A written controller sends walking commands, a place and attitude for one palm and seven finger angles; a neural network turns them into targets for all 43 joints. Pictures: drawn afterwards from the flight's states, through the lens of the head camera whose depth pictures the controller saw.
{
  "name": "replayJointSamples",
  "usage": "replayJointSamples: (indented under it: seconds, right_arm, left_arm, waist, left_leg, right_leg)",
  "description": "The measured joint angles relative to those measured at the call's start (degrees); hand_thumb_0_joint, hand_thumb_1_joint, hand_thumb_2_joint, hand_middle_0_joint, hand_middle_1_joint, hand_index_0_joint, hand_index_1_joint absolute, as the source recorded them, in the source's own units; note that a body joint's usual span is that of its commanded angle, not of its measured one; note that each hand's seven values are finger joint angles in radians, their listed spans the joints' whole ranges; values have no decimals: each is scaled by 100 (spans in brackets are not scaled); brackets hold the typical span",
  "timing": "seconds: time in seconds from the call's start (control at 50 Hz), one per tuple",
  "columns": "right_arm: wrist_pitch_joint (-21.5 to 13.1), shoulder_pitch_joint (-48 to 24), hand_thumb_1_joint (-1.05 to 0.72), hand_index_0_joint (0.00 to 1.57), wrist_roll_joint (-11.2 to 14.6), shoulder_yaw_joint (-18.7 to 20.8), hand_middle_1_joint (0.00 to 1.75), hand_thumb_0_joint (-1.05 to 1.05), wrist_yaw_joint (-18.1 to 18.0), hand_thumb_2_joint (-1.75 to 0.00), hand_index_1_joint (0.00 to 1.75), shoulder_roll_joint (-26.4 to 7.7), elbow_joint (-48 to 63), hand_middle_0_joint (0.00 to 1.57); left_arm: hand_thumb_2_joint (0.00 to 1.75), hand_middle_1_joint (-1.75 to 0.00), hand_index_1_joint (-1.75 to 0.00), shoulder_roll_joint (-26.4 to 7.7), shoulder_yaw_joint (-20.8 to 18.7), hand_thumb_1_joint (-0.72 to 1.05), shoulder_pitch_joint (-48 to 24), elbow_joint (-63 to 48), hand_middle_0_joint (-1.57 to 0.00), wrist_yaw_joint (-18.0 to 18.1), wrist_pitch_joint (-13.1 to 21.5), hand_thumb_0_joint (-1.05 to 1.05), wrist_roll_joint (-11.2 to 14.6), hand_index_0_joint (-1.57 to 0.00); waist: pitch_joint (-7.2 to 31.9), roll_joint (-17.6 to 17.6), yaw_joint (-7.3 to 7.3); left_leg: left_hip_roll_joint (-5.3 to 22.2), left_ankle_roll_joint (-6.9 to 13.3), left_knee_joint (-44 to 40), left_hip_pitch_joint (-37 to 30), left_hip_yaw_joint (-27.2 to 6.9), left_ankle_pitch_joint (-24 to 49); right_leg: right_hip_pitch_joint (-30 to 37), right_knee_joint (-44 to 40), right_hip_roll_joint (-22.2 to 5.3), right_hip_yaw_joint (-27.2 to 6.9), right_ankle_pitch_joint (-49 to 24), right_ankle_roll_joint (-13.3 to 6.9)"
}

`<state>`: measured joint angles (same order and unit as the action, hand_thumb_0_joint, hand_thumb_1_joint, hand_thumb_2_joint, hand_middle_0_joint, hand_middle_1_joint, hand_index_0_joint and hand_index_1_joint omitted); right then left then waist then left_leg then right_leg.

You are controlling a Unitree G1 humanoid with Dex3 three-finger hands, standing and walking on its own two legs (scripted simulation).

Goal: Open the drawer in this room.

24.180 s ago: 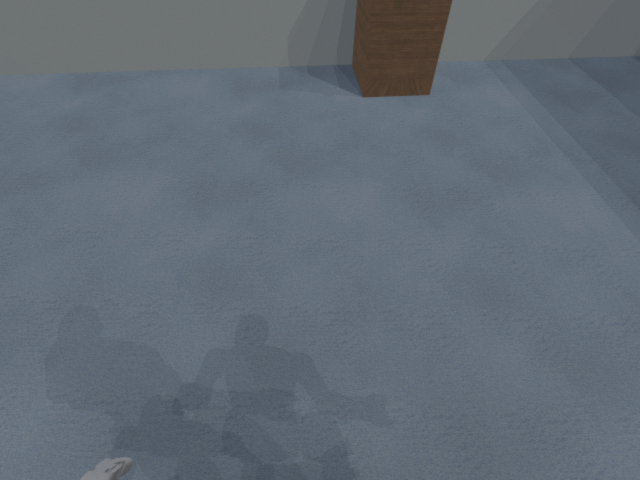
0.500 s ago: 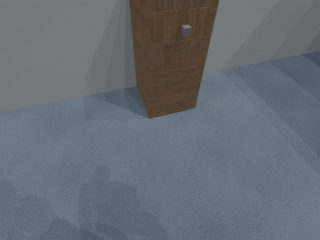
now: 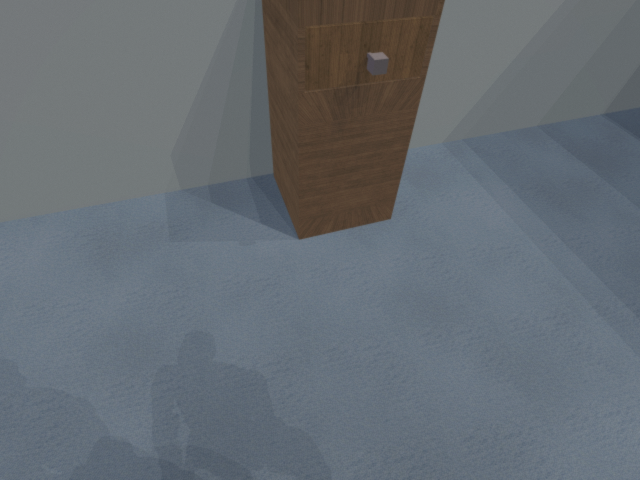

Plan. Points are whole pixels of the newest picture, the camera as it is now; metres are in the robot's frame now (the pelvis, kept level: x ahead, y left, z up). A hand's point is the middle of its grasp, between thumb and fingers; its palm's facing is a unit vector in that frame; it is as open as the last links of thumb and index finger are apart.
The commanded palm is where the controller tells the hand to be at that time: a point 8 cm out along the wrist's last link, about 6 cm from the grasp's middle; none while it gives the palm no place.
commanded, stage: look at it before walking up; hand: left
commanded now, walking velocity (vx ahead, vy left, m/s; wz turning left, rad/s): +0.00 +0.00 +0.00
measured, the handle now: (374, 60) +1.20 -0.09 -0.01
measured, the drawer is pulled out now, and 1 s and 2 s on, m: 0.00 0.00 0.00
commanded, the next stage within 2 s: walk to a spot facing it in 0.16 s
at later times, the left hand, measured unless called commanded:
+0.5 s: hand out of the picture -0.03 +0.16 -0.19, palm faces -0.03 -0.99 -0.17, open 7.4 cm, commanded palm none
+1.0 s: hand out of the picture +0.09 +0.12 -0.17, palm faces -0.24 -0.94 -0.25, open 7.4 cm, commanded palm none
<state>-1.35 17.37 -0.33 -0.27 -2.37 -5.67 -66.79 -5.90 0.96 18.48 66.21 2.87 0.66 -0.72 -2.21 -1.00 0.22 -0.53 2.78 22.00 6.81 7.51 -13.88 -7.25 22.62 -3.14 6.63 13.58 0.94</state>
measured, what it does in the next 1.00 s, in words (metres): steps on the spot, turning right: right foot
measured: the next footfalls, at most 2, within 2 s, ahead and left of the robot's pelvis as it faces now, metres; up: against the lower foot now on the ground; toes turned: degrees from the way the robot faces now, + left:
right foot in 0.70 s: +0.01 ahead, -0.15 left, +0.00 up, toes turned -15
left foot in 1.22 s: +0.11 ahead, +0.07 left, +0.00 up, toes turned -22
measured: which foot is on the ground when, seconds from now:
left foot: down 0.00-0.70, up 0.72-1.00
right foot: down 0.00-0.46, up 0.48-0.68, down 0.70-1.00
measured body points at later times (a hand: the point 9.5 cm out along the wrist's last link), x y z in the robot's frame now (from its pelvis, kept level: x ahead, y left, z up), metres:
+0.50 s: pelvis -0.01 +0.00 -0.01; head +0.02 +0.00 +0.44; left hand -0.03 +0.21 -0.17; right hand -0.03 -0.22 -0.17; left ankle -0.02 +0.08 -0.74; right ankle -0.02 -0.12 -0.74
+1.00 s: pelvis -0.01 -0.06 -0.01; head +0.04 -0.08 +0.44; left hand +0.10 +0.17 -0.15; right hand +0.04 -0.35 -0.15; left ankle +0.01 +0.11 -0.67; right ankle -0.03 -0.14 -0.74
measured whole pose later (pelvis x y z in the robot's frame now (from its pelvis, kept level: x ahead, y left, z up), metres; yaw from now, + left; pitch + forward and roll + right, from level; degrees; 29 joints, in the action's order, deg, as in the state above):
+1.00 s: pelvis -0.01 -0.06 -0.01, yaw -18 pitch +1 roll +1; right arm 2.7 2.8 -1.4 4.0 -1.3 -14.6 -53.2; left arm -10.7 -3.0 12.8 54.4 0.2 -0.8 -1.2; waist -5.9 0.5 2.2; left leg 4.5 -5.0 60.0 27.2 0.1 -21.9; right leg -15.8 28.2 3.1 -1.5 13.4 -3.7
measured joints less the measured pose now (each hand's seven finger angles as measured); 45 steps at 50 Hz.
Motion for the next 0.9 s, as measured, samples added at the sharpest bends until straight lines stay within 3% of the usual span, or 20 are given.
replayJointSamples:
  seconds: [0.3,0.4,0.48,0.6,0.66,0.7,0.74,0.8,0.9]
  right_arm:
    - [1,-20,-91,20,8,7,30,0,2,-90,30,-35,40,20]
    - [89,-118,-91,20,-9,67,30,0,-43,-90,30,-58,84,20]
    - [156,-226,-91,20,-23,175,30,0,-59,-90,30,-93,228,20]
    - [165,-361,-91,20,-92,328,30,0,-46,-90,30,-245,464,20]
    - [208,-423,-91,20,-115,381,30,0,-2,-90,30,-371,526,20]
    - [263,-439,-90,20,-94,401,30,0,40,-90,30,-425,594,20]
    - [377,-591,-91,20,-64,427,30,0,66,-90,30,-507,683,20]
    - [476,-855,-91,20,-59,459,30,0,84,-90,30,-620,847,20]
    - [421,-1266,-91,20,-78,458,30,0,109,-90,30,-767,1153,20]
  left_arm:
    - [90,-30,-30,-49,-9,91,51,19,-20,1,-12,1,-9,-20]
    - [90,-30,-30,-36,-93,91,-1,-36,-20,-44,-123,1,-20,-20]
    - [90,-30,-30,-93,-213,91,-80,-169,-20,-122,-260,1,-54,-20]
    - [90,-30,-30,-212,-423,91,-301,-469,-20,-192,-442,1,-111,-20]
    - [90,-30,-30,-259,-471,91,-399,-689,-20,-227,-393,1,-97,-20]
    - [90,-30,-30,-355,-481,91,-379,-865,-20,-239,-284,1,-102,-20]
    - [90,-30,-30,-395,-475,91,-478,-925,-20,-200,-203,1,-90,-20]
    - [90,-30,-30,-407,-460,91,-614,-1025,-20,-168,-210,1,-62,-20]
    - [90,-30,-30,-452,-424,91,-681,-1141,-20,-202,-182,1,-48,-20]
  waist:
    - [-59,21,5]
    - [-154,52,47]
    - [-262,20,54]
    - [-414,161,9]
    - [-411,336,12]
    - [-325,342,50]
    - [-366,398,66]
    - [-450,371,70]
    - [-486,182,146]
  left_leg:
    - [-30,28,-8,-17,-4,7]
    - [42,29,214,116,150,-101]
    - [106,30,531,308,371,-263]
    - [342,-55,890,432,673,-453]
    - [567,-202,1100,481,757,-564]
    - [730,-335,1523,658,814,-772]
    - [765,-462,2509,1081,404,-1431]
    - [605,-525,3770,1674,-146,-1481]
    - [501,-661,4128,2082,-527,-937]
  right_leg:
    - [17,0,-30,2,-5,26]
    - [-193,230,18,-156,41,11]
    - [-590,781,41,-374,226,-29]
    - [-1376,2720,81,-384,1390,-38]
    - [-1274,2361,81,-256,1176,-14]
    - [-1022,1556,82,-245,481,-113]
    - [-1129,1709,235,-244,610,-335]
    - [-1064,1486,364,-285,582,-456]
    - [-951,850,502,-575,143,-491]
